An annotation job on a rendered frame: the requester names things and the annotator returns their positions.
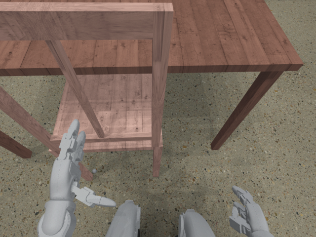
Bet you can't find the chair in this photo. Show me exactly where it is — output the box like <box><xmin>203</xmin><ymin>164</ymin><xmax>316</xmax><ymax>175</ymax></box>
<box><xmin>0</xmin><ymin>2</ymin><xmax>174</xmax><ymax>181</ymax></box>

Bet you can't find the right robot hand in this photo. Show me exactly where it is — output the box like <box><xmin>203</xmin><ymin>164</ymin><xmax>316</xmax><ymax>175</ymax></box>
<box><xmin>229</xmin><ymin>186</ymin><xmax>269</xmax><ymax>237</ymax></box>

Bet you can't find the robot left forearm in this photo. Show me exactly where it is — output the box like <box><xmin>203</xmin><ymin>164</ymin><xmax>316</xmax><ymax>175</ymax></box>
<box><xmin>37</xmin><ymin>199</ymin><xmax>77</xmax><ymax>237</ymax></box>

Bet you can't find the robot right thigh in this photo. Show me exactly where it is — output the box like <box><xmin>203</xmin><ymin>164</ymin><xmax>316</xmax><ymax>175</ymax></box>
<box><xmin>179</xmin><ymin>212</ymin><xmax>216</xmax><ymax>237</ymax></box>

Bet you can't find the robot thigh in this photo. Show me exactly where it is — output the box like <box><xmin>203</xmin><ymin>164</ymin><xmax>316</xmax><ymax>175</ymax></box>
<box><xmin>179</xmin><ymin>212</ymin><xmax>216</xmax><ymax>237</ymax></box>
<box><xmin>105</xmin><ymin>203</ymin><xmax>141</xmax><ymax>237</ymax></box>

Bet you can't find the left robot hand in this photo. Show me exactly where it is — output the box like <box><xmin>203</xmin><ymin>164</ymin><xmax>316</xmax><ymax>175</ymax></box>
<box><xmin>49</xmin><ymin>119</ymin><xmax>117</xmax><ymax>208</ymax></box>

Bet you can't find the robot left thigh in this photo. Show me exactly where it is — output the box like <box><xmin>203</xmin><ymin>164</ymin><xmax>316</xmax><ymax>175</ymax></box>
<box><xmin>105</xmin><ymin>203</ymin><xmax>141</xmax><ymax>237</ymax></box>

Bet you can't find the table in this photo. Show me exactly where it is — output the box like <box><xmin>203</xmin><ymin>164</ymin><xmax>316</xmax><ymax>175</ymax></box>
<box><xmin>0</xmin><ymin>0</ymin><xmax>304</xmax><ymax>158</ymax></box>

